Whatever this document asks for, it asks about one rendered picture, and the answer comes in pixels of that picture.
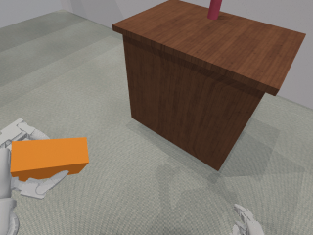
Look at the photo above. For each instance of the sponge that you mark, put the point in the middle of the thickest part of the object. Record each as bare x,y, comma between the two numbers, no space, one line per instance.
41,159

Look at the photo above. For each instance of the left robot hand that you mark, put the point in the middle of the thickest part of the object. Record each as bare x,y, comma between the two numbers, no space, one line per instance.
19,130

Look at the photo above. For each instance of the table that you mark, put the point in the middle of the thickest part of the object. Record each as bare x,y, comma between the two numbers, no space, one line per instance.
195,81

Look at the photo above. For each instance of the right robot hand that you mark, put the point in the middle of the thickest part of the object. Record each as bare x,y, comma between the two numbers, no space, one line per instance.
252,227

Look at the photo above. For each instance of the robot left forearm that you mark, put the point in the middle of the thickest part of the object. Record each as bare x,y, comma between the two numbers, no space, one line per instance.
9,222

